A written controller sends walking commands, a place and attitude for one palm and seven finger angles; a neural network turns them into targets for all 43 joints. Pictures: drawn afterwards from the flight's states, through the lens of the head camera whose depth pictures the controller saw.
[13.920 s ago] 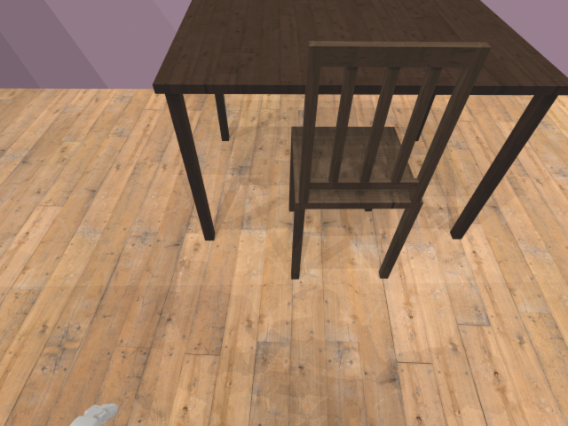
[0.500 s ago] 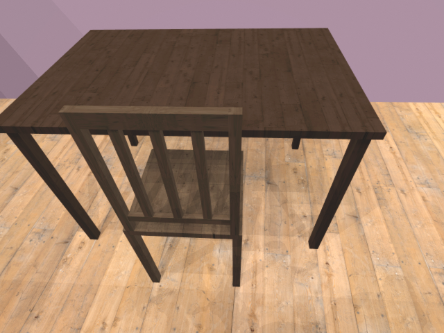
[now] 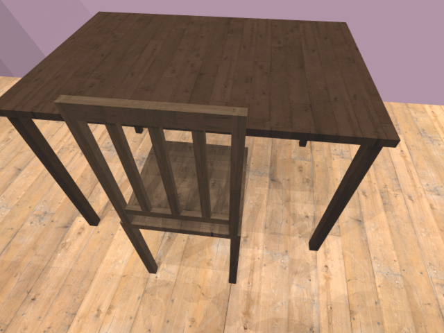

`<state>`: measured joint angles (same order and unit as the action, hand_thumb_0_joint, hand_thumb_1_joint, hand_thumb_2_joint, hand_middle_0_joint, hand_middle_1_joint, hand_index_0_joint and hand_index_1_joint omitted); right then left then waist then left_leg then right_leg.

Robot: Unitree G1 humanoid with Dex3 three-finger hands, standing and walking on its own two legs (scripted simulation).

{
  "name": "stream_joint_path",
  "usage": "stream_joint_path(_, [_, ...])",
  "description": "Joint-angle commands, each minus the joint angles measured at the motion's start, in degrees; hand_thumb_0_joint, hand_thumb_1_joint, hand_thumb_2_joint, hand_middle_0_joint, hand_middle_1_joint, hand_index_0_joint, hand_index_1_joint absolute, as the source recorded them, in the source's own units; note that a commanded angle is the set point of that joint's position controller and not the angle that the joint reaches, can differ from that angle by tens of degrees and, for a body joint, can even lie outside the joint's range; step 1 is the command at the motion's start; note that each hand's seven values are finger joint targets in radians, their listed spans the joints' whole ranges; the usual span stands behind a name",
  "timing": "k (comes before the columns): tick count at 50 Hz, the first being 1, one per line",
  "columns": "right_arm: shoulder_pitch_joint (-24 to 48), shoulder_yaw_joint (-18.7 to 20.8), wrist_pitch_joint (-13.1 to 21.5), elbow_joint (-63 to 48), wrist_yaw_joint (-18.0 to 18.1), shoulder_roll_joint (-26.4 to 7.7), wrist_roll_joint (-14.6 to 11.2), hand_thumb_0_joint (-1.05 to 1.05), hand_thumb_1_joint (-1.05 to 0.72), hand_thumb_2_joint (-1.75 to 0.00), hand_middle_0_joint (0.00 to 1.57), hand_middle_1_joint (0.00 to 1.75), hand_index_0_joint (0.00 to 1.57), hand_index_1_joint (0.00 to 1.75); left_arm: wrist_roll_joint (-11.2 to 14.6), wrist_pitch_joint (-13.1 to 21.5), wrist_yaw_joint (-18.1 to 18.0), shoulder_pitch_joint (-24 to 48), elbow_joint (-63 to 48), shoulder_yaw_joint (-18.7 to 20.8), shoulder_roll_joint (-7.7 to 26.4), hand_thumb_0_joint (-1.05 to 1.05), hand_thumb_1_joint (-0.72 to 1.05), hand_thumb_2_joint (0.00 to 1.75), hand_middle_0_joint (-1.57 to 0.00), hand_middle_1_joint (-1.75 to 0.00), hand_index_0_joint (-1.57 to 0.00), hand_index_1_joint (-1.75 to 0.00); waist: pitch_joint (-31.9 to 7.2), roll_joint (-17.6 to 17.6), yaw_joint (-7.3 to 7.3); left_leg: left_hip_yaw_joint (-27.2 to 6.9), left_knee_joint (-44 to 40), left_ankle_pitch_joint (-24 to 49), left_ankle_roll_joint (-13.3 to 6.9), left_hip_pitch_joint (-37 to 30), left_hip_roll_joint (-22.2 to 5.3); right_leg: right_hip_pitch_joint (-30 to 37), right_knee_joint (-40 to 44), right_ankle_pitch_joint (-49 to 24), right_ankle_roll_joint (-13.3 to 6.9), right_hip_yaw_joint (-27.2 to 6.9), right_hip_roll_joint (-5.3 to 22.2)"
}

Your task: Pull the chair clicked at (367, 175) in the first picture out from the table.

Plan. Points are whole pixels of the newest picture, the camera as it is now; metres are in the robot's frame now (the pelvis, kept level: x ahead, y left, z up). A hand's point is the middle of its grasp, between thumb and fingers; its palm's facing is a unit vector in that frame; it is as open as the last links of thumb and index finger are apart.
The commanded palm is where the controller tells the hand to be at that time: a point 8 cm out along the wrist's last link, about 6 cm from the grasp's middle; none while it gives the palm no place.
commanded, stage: come to a stop and stand still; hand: left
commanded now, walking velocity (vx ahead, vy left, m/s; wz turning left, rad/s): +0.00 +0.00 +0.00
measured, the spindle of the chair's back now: (167, 175) +0.48 +0.18 -0.05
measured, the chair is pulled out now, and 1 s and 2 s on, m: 0.00 0.00 0.00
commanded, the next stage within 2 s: look again from close up in 0.94 s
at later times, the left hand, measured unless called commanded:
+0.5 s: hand out of the picture +0.01 +0.20 -0.17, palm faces +0.05 -0.98 -0.20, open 7.3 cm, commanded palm none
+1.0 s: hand out of the picture -0.02 +0.20 -0.17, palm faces +0.05 -0.98 -0.19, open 7.3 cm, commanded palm none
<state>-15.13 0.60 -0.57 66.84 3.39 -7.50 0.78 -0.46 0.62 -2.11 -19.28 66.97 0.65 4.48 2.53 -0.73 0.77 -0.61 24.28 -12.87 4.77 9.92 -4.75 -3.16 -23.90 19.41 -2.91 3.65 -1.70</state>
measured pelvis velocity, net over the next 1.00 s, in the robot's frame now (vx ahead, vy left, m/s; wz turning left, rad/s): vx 0.00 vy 0.04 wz -0.01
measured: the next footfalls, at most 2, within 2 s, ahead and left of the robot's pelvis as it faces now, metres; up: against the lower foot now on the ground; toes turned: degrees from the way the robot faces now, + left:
none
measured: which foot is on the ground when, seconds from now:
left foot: down 0.00-1.00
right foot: down 0.00-1.00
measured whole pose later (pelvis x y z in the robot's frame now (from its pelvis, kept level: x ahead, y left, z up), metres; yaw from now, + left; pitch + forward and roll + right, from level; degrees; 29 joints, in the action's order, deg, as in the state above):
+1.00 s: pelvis +0.00 +0.04 +0.00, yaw -1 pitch -2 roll +1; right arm -14.9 0.1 0.6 66.3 2.8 -8.2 0.5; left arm -0.8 0.5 -1.9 -17.0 66.3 0.8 7.8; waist 3.0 0.7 0.8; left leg 1.4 21.5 -12.1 1.6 7.8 -1.2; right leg -1.7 -21.8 18.5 0.4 2.2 2.1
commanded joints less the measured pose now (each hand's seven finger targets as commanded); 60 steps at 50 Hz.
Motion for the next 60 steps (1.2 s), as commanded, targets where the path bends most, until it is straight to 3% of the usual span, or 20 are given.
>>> stream_joint_path(1, [-3.7, 0.6, 0.8, -1.2, -0.1, -3.2, -0.4, 0.0, -0.9, -0.9, 0.2, 0.3, 0.2, 0.3, 0.1, 0.4, -0.7, -4.2, -0.9, 1.1, 6.9, 0.0, 0.9, 0.9, -0.2, -0.3, -0.2, -0.3, 2.6, 1.5, -0.88, 0.7, 0.0, 13.6, -3.7, -3.3, -0.9, -6.1, 4.9, -27.3, 1.2, -5.2, 7.9])
stream_joint_path(4, [-3.2, 0.6, 0.8, -1.4, 0.0, -3.5, -0.5, 0.0, -0.9, -0.9, 0.2, 0.3, 0.2, 0.3, 0.1, 0.4, -0.7, -4.1, -1.0, 1.0, 7.0, 0.0, 0.9, 0.9, -0.2, -0.3, -0.2, -0.3, 2.5, 2.1, -0.74, 0.4, -0.3, 14.2, -4.1, -3.6, -1.0, -5.5, 5.1, -26.5, 1.3, -4.9, 7.6])
stream_joint_path(11, [-1.8, 0.5, 1.2, -2.1, 0.0, -4.6, -0.3, 0.0, -0.9, -0.9, 0.2, 0.3, 0.2, 0.3, 0.1, 0.3, -0.6, -3.8, -1.2, 1.1, 7.6, 0.0, 0.9, 0.9, -0.2, -0.3, -0.2, -0.3, 1.6, -0.1, -0.41, 0.0, -0.8, 16.8, -4.4, -4.5, -1.0, -4.7, 4.6, -26.2, 1.4, -4.9, 8.0])
stream_joint_path(14, [-2.1, 0.5, 1.3, -2.3, 0.0, -4.9, -0.4, 0.0, -0.9, -0.9, 0.2, 0.3, 0.2, 0.3, 0.1, 0.3, -0.5, -3.2, -1.6, 1.2, 8.1, 0.0, 0.9, 0.9, -0.2, -0.3, -0.2, -0.3, 1.2, 1.6, -0.31, 0.0, -1.1, 17.4, -4.5, -4.1, -1.1, -3.5, 4.5, -26.8, 1.6, -4.4, 7.9])
stream_joint_path(18, [-2.0, 0.5, 1.5, -2.3, -0.1, -5.5, -0.3, 0.0, -0.9, -0.9, 0.2, 0.3, 0.2, 0.3, 0.1, 0.3, -0.5, -2.6, -1.8, 1.1, 8.5, 0.0, 0.9, 0.9, -0.2, -0.3, -0.2, -0.3, 0.7, 0.8, -0.32, -0.6, -1.5, 18.8, -4.7, -4.8, -1.0, -3.3, 4.3, -25.9, 1.6, -4.4, 8.1])
stream_joint_path(39, [-2.7, 0.4, 1.8, -2.0, -0.5, -5.9, -0.5, 0.0, -0.9, -0.9, 0.2, 0.3, 0.2, 0.3, 0.0, 0.1, -0.3, -1.6, -2.1, 1.1, 9.3, 0.0, 0.9, 0.9, -0.2, -0.3, -0.2, -0.3, 2.7, 0.9, -0.09, -1.5, -4.5, 14.4, -5.3, -3.8, -0.7, -4.1, 6.5, -16.0, 2.0, -4.1, 8.0])
stream_joint_path(51, [-2.6, 0.6, 2.0, -2.3, -0.4, -6.3, -0.5, 0.0, -0.9, -0.9, 0.2, 0.3, 0.2, 0.3, -0.1, 0.4, -0.4, -2.3, -1.3, 1.0, 9.2, 0.0, 0.9, 0.9, -0.2, -0.3, -0.2, -0.3, 2.2, 0.9, -0.23, -1.8, -4.5, 15.1, -5.4, -4.9, -0.7, -5.0, 6.2, -17.1, 2.1, -4.5, 8.2])
stream_joint_path(52, [2.1, 0.4, 2.9, -6.5, -1.9, -8.1, -0.8, 0.0, -0.9, -0.9, 0.2, 0.3, 0.2, 0.3, -1.5, 3.1, -2.5, -5.1, -1.8, 0.1, 9.8, 0.0, 0.9, 0.9, -0.2, -0.3, -0.2, -0.3, 2.8, 4.2, 0.92, 1.2, 10.1, 21.0, -4.4, 1.2, -1.0, -7.8, 5.3, -41.8, 3.4, -8.2, 10.5])
stream_joint_path(53, [-1.2, 0.4, 2.4, -8.6, -2.3, -4.7, -0.3, 0.0, -0.9, -0.9, 0.2, 0.3, 0.2, 0.3, -1.1, 3.1, -2.3, -3.8, -4.3, 1.0, 12.0, 0.0, 0.9, 0.9, -0.2, -0.3, -0.2, -0.3, 0.2, 6.6, -1.92, 0.8, 8.5, 3.9, -5.3, 3.7, 0.8, -4.2, 1.5, -47.0, 1.9, -8.0, 12.4])
stream_joint_path(54, [-0.7, 0.4, 2.0, -8.8, -2.3, -4.7, 0.2, 0.0, -0.9, -0.9, 0.2, 0.3, 0.2, 0.3, -0.9, 3.2, -1.7, -2.5, -5.5, 1.1, 13.2, 0.0, 0.9, 0.9, -0.2, -0.3, -0.2, -0.3, -0.1, 2.4, -1.38, 2.7, 6.5, 0.5, -5.5, 3.6, 2.1, -2.6, 0.1, -50.8, 0.9, -7.9, 13.2])
stream_joint_path(55, [-2.5, 0.3, 2.1, -8.1, -2.2, -5.1, 0.0, 0.0, -0.9, -0.9, 0.2, 0.3, 0.2, 0.3, -0.6, 3.2, -1.5, -2.2, -5.3, 0.6, 12.6, 0.0, 0.9, 0.9, -0.2, -0.3, -0.2, -0.3, -3.0, 4.1, -2.16, 2.4, 6.4, 1.5, -5.4, 2.6, 1.7, -3.0, -1.3, -44.2, 0.5, -6.7, 11.8])
stream_joint_path(57, [-3.5, 0.4, 2.4, -8.3, -2.1, -6.6, -0.2, 0.0, -0.9, -0.9, 0.2, 0.3, 0.2, 0.3, -0.3, 2.8, -1.4, -2.4, -6.5, 0.4, 10.8, 0.0, 0.9, 0.9, -0.2, -0.3, -0.2, -0.3, -5.7, 2.9, -2.14, 0.8, 5.9, 12.4, -5.8, 0.3, 0.4, -3.0, -3.1, -35.1, 0.6, -5.3, 8.8])
stream_joint_path(59, [-2.9, 0.3, 2.6, -8.2, -1.9, -7.5, -0.2, 0.0, -0.9, -0.9, 0.2, 0.3, 0.2, 0.3, -0.4, 2.2, -1.3, -2.7, -7.1, 0.3, 10.4, 0.0, 0.9, 0.9, -0.2, -0.3, -0.2, -0.3, -3.9, -1.0, -1.32, 0.3, 6.0, 18.5, -6.1, 0.3, -0.5, -4.9, -2.8, -26.2, 0.7, -4.9, 7.4])
stream_joint_path(60, [-2.5, 0.2, 2.4, -8.6, -1.9, -7.8, -0.3, 0.0, -0.9, -0.9, 0.2, 0.3, 0.2, 0.3, -0.4, 1.7, -1.2, -2.4, -7.3, 0.3, 10.7, 0.0, 0.9, 0.9, -0.2, -0.3, -0.2, -0.3, -3.0, -1.3, -1.42, -0.2, 5.6, 17.3, -6.2, 0.6, -0.5, -5.6, -2.6, -21.3, 0.7, -4.8, 7.1])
